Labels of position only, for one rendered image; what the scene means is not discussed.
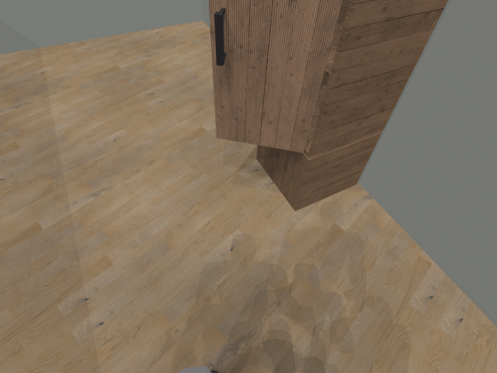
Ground cupboard door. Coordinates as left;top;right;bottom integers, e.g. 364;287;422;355
209;0;342;153

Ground handle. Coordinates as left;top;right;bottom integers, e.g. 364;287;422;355
214;8;226;66

